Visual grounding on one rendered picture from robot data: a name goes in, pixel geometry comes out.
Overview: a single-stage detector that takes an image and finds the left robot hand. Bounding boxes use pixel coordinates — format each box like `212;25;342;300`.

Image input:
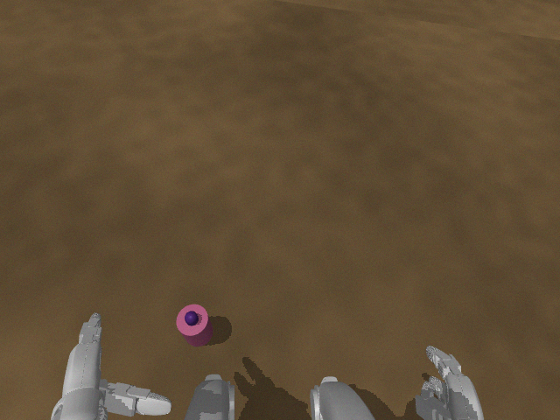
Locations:
62;312;172;417

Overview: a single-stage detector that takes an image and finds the left robot arm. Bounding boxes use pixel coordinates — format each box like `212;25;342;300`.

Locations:
51;388;108;420

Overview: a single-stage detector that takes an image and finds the bottle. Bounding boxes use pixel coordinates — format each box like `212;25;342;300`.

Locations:
176;304;214;347

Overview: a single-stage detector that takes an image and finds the right robot hand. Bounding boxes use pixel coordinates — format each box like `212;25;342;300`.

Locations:
415;346;484;420

